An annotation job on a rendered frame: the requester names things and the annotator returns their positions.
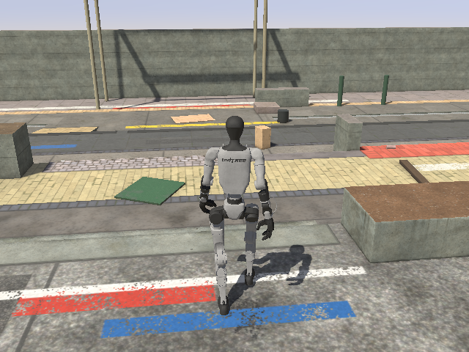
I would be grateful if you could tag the robot right hand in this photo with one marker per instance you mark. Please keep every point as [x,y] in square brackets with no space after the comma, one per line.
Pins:
[270,227]

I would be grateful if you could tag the right robot forearm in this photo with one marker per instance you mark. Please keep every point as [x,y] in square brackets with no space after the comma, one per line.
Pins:
[265,202]

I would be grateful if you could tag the robot left upper arm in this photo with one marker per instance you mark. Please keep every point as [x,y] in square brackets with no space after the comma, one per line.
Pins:
[209,164]

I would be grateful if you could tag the robot left shin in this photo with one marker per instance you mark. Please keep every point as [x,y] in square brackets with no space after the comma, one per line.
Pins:
[221,279]

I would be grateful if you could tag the left robot forearm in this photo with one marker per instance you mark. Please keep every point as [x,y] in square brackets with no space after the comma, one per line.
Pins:
[204,192]

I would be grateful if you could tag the robot right foot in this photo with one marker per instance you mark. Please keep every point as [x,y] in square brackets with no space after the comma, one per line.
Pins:
[249,279]

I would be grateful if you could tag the robot right upper arm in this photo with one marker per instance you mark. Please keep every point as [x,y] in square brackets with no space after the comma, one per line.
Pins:
[259,167]

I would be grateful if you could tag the robot left hand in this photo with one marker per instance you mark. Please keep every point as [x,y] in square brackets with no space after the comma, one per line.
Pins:
[209,202]

